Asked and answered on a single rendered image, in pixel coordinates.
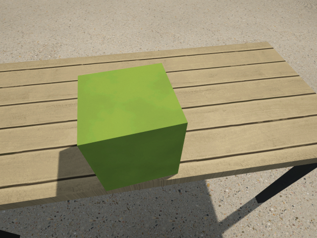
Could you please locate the carton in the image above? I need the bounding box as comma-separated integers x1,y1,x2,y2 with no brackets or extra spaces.
77,63,188,191

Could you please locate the table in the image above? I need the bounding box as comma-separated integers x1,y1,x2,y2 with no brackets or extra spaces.
0,42,317,238

